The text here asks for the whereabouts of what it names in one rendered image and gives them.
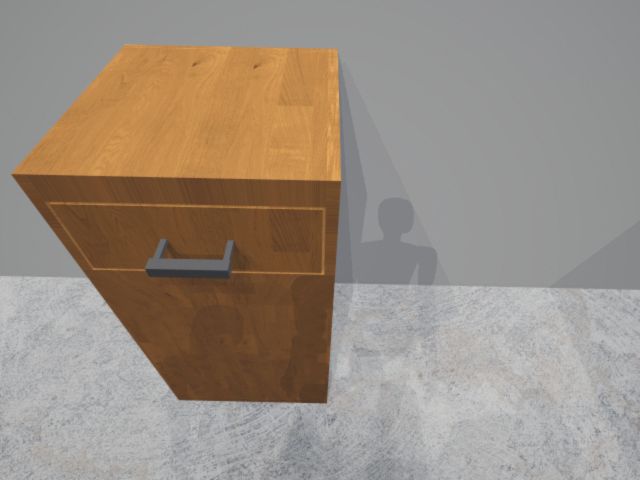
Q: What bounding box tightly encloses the cabinet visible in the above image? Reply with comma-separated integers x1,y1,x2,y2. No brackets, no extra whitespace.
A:
11,45,341,403

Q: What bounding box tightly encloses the drawer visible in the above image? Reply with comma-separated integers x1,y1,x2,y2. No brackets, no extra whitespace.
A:
50,202,323,273

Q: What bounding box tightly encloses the handle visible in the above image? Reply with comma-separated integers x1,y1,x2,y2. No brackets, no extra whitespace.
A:
145,239,235,279

